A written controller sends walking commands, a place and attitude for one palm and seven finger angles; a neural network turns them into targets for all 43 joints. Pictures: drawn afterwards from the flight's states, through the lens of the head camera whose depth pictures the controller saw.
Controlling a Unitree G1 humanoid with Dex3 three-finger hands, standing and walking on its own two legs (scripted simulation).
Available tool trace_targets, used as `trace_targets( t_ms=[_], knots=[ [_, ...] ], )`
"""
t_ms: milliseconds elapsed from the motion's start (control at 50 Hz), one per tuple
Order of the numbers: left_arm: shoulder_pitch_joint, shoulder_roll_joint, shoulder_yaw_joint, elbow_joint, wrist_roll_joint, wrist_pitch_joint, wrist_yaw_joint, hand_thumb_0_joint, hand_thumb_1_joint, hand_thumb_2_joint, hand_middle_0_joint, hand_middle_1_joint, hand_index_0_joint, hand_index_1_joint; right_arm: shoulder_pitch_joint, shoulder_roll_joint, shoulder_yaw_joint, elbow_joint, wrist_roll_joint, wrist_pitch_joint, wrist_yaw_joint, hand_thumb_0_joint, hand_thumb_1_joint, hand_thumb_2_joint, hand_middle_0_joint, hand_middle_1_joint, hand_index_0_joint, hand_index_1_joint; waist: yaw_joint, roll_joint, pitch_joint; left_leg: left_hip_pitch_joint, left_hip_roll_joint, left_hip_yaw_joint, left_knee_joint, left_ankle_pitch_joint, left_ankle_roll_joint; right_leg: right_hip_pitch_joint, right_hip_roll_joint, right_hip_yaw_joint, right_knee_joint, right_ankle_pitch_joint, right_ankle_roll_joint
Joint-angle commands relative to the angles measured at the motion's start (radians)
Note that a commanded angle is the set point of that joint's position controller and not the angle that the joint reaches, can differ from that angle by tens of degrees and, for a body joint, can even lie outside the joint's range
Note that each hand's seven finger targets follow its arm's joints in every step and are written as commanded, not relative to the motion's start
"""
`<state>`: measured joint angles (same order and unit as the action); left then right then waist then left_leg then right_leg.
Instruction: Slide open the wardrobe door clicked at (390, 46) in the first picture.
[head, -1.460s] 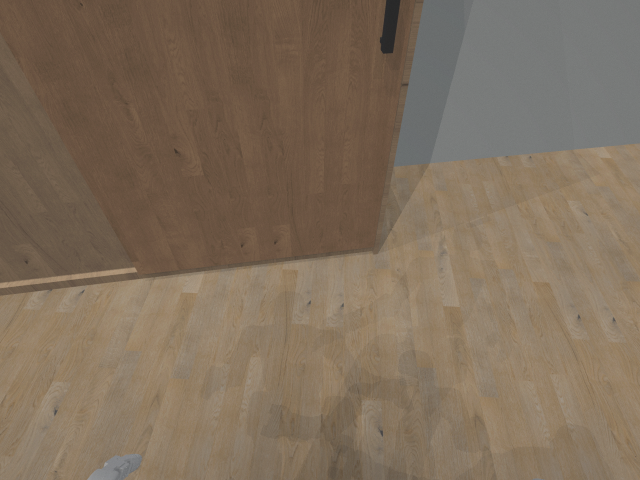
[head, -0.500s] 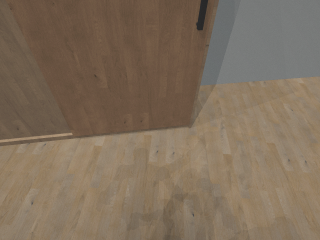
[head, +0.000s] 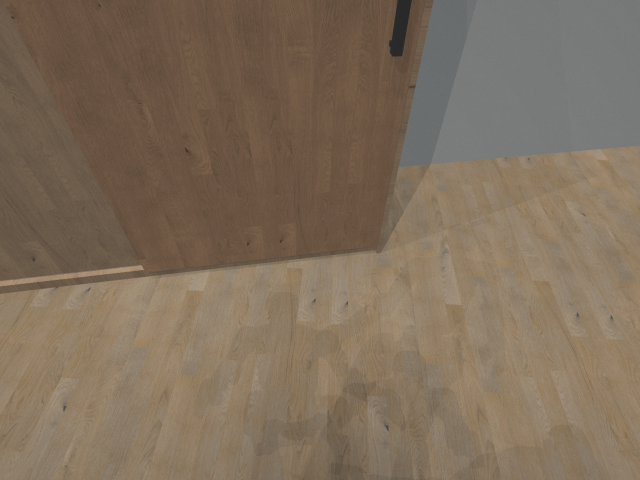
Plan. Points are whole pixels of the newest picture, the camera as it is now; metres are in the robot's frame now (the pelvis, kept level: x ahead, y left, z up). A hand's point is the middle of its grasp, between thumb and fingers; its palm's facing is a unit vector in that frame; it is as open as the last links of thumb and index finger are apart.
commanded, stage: walk to a spot facing it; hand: right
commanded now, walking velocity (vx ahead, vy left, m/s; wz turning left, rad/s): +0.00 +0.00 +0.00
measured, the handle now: (399, 14) +1.08 -0.12 +0.16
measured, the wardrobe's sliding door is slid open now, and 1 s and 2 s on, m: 0.00 0.00 0.00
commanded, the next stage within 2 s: turn to face it in 1.26 s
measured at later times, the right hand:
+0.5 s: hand out of the picture +0.02 -0.26 -0.20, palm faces +0.20 +0.96 -0.20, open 7.4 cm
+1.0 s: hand (514, 448) +0.23 -0.28 -0.18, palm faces +0.34 +0.92 -0.17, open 7.4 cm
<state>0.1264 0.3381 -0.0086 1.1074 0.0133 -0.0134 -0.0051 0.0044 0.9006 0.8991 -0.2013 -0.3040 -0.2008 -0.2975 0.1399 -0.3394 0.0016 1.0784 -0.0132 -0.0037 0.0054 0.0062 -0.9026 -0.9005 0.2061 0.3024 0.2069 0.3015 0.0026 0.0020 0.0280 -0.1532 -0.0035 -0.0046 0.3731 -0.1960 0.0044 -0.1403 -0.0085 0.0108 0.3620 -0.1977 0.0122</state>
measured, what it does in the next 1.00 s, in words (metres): walks ahead, turning right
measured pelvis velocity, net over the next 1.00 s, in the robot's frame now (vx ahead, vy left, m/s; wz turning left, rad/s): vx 0.19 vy -0.08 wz -0.40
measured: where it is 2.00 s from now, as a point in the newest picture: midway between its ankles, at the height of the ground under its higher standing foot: (376, 443)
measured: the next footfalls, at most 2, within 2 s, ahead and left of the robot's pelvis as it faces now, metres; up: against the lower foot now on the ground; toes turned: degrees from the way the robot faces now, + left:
left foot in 1.02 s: +0.38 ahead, -0.02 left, +0.00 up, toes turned -18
right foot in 1.48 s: +0.37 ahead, -0.29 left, +0.00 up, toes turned -43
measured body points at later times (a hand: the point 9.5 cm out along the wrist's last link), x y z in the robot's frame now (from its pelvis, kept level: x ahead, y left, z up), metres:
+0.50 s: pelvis +0.00 -0.05 -0.03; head +0.01 -0.08 +0.42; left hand +0.08 +0.21 -0.15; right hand +0.01 -0.31 -0.19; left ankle +0.00 +0.11 -0.74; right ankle -0.01 -0.14 -0.75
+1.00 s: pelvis +0.19 -0.08 -0.02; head +0.22 -0.08 +0.43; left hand +0.18 +0.15 -0.17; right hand +0.21 -0.33 -0.16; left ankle +0.33 -0.01 -0.74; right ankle -0.01 -0.13 -0.75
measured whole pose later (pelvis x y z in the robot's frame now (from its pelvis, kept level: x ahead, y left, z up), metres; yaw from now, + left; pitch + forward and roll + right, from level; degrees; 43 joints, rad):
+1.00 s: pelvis +0.19 -0.08 -0.02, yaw -23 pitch +1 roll -1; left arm 0.46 0.14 0.03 1.10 0.03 -0.06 0.01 0.00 0.90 0.90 -0.20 -0.30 -0.20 -0.30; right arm 0.14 -0.18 -0.05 0.95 -0.02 -0.03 0.03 0.01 -0.91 -0.90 0.20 0.30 0.20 0.30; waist 0.06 0.00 0.04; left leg -0.48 0.06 0.07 0.60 -0.19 -0.02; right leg 0.06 0.04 0.10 0.37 -0.43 -0.03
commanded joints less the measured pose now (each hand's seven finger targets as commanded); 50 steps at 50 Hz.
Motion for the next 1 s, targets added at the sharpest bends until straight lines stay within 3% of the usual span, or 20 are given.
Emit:
trace_targets(
  t_ms=[0,100,180,240,280,300,360,400,420,440,460,480,500,540,620,780,880,920,960,980],
  knots=[
    [-0.043,0.206,0.044,-0.061,-0.005,-0.021,0.019,0.0,0.9,0.9,-0.2,-0.3,-0.2,-0.3,-0.039,-0.206,-0.037,-0.064,0.003,-0.027,-0.018,0.0,-0.9,-0.9,0.2,0.3,0.2,0.3,-0.001,0.0,-0.065,0.018,0.125,-0.107,-0.061,0.132,0.029,0.016,-0.109,0.088,-0.052,0.129,-0.035],
    [-0.044,0.2,0.046,-0.071,-0.005,-0.016,0.016,0.0,0.9,0.9,-0.2,-0.3,-0.2,-0.3,-0.037,-0.203,-0.042,-0.069,0.003,-0.023,-0.02,0.0,-0.9,-0.9,0.2,0.3,0.2,0.3,-0.004,-0.002,-0.058,0.032,0.132,-0.084,-0.036,0.153,0.024,-0.01,-0.106,0.096,-0.035,0.163,-0.035],
    [0.007,0.088,0.031,-0.087,-0.003,0.017,0.011,0.0,0.9,0.9,-0.2,-0.3,-0.2,-0.3,0.038,-0.111,-0.035,-0.076,0.003,0.014,-0.034,0.0,-0.9,-0.9,0.2,0.3,0.2,0.3,-0.016,0.008,-0.035,0.028,0.16,-0.059,0.025,0.131,0.003,-0.124,-0.086,0.092,0.052,0.169,-0.022],
    [0.019,0.081,0.046,-0.126,-0.004,0.034,0.009,0.0,0.9,0.9,-0.2,-0.3,-0.2,-0.3,0.07,-0.154,-0.058,-0.11,-0.002,0.022,-0.039,0.0,-0.9,-0.9,0.2,0.3,0.2,0.3,-0.029,0.117,-0.053,0.041,0.275,-0.119,-0.007,0.132,0.07,-0.21,-0.032,0.044,0.235,0.083,-0.01],
    [0.016,0.07,0.054,-0.151,0.001,0.043,0.009,0.0,0.9,0.9,-0.2,-0.3,-0.2,-0.3,0.097,-0.166,-0.074,-0.131,-0.011,0.017,-0.04,0.0,-0.9,-0.9,0.2,0.3,0.2,0.3,-0.048,0.219,-0.048,0.057,0.385,-0.197,-0.088,0.073,0.166,-0.294,-0.007,-0.006,0.468,-0.292,0.002],
    [0.017,0.072,0.06,-0.157,0.001,0.042,0.004,0.0,0.9,0.9,-0.2,-0.3,-0.2,-0.3,0.09,-0.164,-0.08,-0.141,-0.016,0.011,-0.04,0.0,-0.9,-0.9,0.2,0.3,0.2,0.3,-0.045,0.203,-0.047,0.063,0.396,-0.196,-0.109,0.021,0.186,-0.321,-0.028,-0.002,0.553,-0.314,0.003],
    [0.049,0.042,0.063,-0.176,-0.003,0.029,-0.02,0.0,0.9,0.9,-0.2,-0.3,-0.2,-0.3,0.035,-0.161,-0.09,-0.172,-0.022,-0.005,-0.031,0.0,-0.9,-0.9,0.2,0.3,0.2,0.3,-0.006,0.147,-0.021,0.01,0.385,-0.096,-0.082,-0.135,0.157,-0.272,-0.084,-0.035,0.452,-0.318,0.001],
    [0.15,0.015,0.065,-0.157,0.003,0.022,-0.026,0.0,0.9,0.9,-0.2,-0.3,-0.2,-0.3,0.011,-0.151,-0.095,-0.175,-0.019,-0.005,-0.023,0.0,-0.9,-0.9,0.2,0.3,0.2,0.3,0.043,0.11,-0.011,-0.138,0.338,0.007,-0.002,-0.286,0.095,-0.076,-0.051,-0.113,0.271,-0.22,-0.003],
    [0.243,0.031,0.074,-0.133,0.004,0.019,-0.026,0.0,0.9,0.9,-0.2,-0.3,-0.2,-0.3,0.001,-0.121,-0.09,-0.179,-0.016,0.0,-0.017,0.0,-0.9,-0.9,0.2,0.3,0.2,0.3,0.088,-0.004,-0.016,-0.276,0.282,0.09,0.135,-0.388,0.049,0.084,-0.029,-0.106,0.166,-0.18,-0.009],
    [0.349,0.097,0.093,-0.106,0.01,0.014,-0.017,0.0,0.9,0.9,-0.2,-0.3,-0.2,-0.3,-0.005,-0.046,-0.075,-0.202,-0.009,0.011,-0.008,0.0,-0.9,-0.9,0.2,0.3,0.2,0.3,0.13,-0.286,0.028,-0.451,0.149,0.168,0.451,-0.451,-0.01,0.1,-0.145,0.191,-0.023,-0.43,-0.058],
    [0.42,0.169,0.107,-0.101,0.017,0.0,-0.005,0.0,0.9,0.9,-0.2,-0.3,-0.2,-0.3,-0.056,0.016,-0.058,-0.266,-0.012,0.015,-0.003,0.0,-0.9,-0.9,0.2,0.3,0.2,0.3,0.141,-0.454,0.095,-0.638,0.032,0.128,0.722,-0.479,-0.053,0.045,-0.354,0.604,-0.237,-0.55,-0.14],
    [0.371,0.167,0.102,-0.109,0.008,0.001,0.005,0.0,0.9,0.9,-0.2,-0.3,-0.2,-0.3,-0.079,-0.001,-0.063,-0.28,-0.017,0.009,0.001,0.0,-0.9,-0.9,0.2,0.3,0.2,0.3,0.1,-0.265,0.126,-0.665,0.098,-0.017,0.792,-0.357,-0.028,-0.019,-0.399,0.636,-0.28,-0.573,-0.195],
    [0.299,0.12,0.089,-0.134,0.004,-0.001,0.008,0.0,0.9,0.9,-0.2,-0.3,-0.2,-0.3,-0.06,-0.008,-0.072,-0.259,-0.017,0.003,0.009,0.0,-0.9,-0.9,0.2,0.3,0.2,0.3,0.059,-0.158,0.102,-0.612,0.126,-0.031,0.821,-0.24,-0.018,-0.073,-0.347,0.575,-0.272,-0.611,-0.191],
    [0.221,0.065,0.077,-0.161,0.006,-0.027,0.016,0.0,0.9,0.9,-0.2,-0.3,-0.2,-0.3,0.011,-0.006,-0.082,-0.212,-0.022,-0.007,0.018,0.0,-0.9,-0.9,0.2,0.3,0.2,0.3,0.013,-0.088,0.083,-0.564,0.127,-0.024,0.862,-0.12,-0.035,-0.115,-0.277,0.458,-0.236,-0.476,-0.169],
    [0.282,0.018,0.078,-0.125,-0.004,-0.061,0.023,0.0,0.9,0.9,-0.2,-0.3,-0.2,-0.3,0.075,0.032,-0.074,-0.179,-0.02,-0.014,0.023,0.0,-0.9,-0.9,0.2,0.3,0.2,0.3,0.01,-0.064,0.004,-0.554,0.117,0.011,0.767,-0.013,-0.061,0.04,-0.182,0.271,-0.185,-0.119,-0.178],
    [0.412,-0.044,0.074,-0.058,-0.004,-0.07,0.034,0.0,0.9,0.9,-0.2,-0.3,-0.2,-0.3,-0.059,0.068,-0.067,-0.213,-0.013,-0.028,0.018,0.0,-0.9,-0.9,0.2,0.3,0.2,0.3,0.061,-0.098,0.073,-0.652,0.123,0.041,0.568,0.008,-0.077,0.192,-0.198,0.249,-0.181,0.149,-0.228],
    [0.398,-0.028,0.081,-0.042,0.01,-0.066,0.037,0.0,0.9,0.9,-0.2,-0.3,-0.2,-0.3,-0.126,0.09,-0.065,-0.23,-0.002,-0.044,0.019,0.0,-0.9,-0.9,0.2,0.3,0.2,0.3,0.066,-0.13,0.098,-0.468,0.097,0.065,0.315,-0.021,-0.039,0.136,-0.205,0.213,-0.124,0.308,-0.21],
    [0.367,-0.012,0.083,-0.041,0.011,-0.063,0.036,0.0,0.9,0.9,-0.2,-0.3,-0.2,-0.3,-0.056,0.077,-0.073,-0.21,-0.001,-0.051,0.017,0.0,-0.9,-0.9,0.2,0.3,0.2,0.3,0.03,-0.122,0.077,-0.295,0.056,0.083,0.237,-0.025,-0.017,0.078,-0.191,0.199,-0.056,0.417,-0.19],
    [0.337,0.001,0.088,-0.046,0.001,-0.063,0.033,0.0,0.9,0.9,-0.2,-0.3,-0.2,-0.3,0.182,0.03,-0.089,-0.139,-0.008,-0.067,0.01,0.0,-0.9,-0.9,0.2,0.3,0.2,0.3,-0.078,-0.047,-0.031,0.031,0.026,0.098,0.134,0.074,-0.004,0.001,-0.129,0.149,0.209,0.516,-0.133],
    [0.346,-0.028,0.086,-0.061,-0.008,-0.068,0.023,0.0,0.9,0.9,-0.2,-0.3,-0.2,-0.3,0.332,-0.051,-0.112,-0.101,-0.018,-0.083,-0.003,0.0,-0.9,-0.9,0.2,0.3,0.2,0.3,-0.133,0.092,-0.146,0.318,0.205,-0.085,0.099,0.057,0.056,-0.205,-0.062,0.1,0.486,0.313,-0.085]
  ],
)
